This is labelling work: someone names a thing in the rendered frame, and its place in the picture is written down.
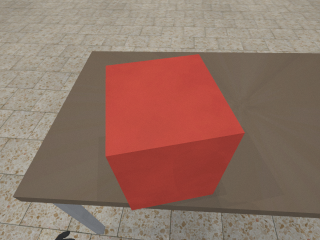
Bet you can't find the table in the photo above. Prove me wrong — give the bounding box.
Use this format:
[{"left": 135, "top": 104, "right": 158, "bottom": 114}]
[{"left": 13, "top": 51, "right": 320, "bottom": 235}]

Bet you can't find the carton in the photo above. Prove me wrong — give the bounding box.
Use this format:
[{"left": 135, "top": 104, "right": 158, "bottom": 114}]
[{"left": 105, "top": 54, "right": 245, "bottom": 211}]

